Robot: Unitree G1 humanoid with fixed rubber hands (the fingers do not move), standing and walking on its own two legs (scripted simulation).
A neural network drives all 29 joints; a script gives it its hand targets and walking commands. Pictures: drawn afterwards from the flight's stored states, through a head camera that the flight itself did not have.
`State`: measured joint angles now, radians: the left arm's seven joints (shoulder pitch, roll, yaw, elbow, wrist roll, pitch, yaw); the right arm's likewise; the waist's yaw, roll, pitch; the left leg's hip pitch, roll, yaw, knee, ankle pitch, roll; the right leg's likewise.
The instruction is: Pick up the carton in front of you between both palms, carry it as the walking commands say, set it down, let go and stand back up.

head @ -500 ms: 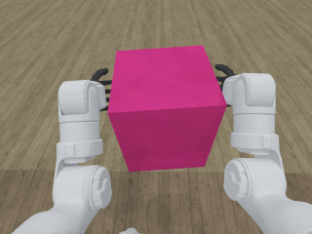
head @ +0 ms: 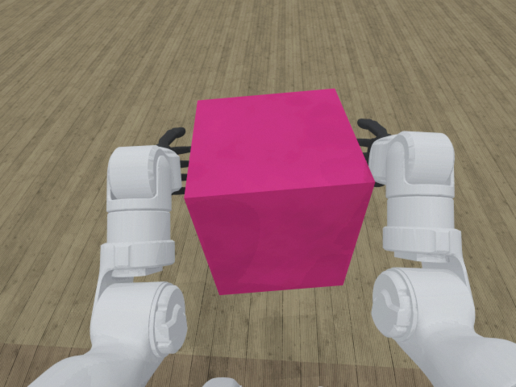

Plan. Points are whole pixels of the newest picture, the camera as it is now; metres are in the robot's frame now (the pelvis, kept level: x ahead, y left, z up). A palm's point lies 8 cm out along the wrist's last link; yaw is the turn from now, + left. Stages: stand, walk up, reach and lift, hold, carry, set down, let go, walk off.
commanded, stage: carry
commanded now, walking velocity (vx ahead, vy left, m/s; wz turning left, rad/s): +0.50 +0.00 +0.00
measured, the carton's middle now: (273, 197) +0.38 +0.02 +0.08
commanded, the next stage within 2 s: none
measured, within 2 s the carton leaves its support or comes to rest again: neither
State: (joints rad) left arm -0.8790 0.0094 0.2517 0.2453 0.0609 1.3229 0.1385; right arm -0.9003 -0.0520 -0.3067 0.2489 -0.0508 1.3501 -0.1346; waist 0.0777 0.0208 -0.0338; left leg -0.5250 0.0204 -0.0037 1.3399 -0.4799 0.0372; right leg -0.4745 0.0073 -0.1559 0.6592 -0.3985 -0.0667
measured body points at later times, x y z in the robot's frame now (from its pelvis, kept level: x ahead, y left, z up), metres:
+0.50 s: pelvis +0.31 +0.05 +0.05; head +0.35 +0.06 +0.50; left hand +0.72 +0.17 +0.20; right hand +0.69 -0.13 +0.20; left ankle +0.33 +0.12 -0.68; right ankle +0.33 -0.08 -0.60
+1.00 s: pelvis +0.62 +0.00 +0.07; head +0.65 -0.01 +0.52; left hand +0.99 +0.17 +0.17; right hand +1.01 -0.14 +0.17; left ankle +0.70 +0.15 -0.61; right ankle +0.60 -0.07 -0.68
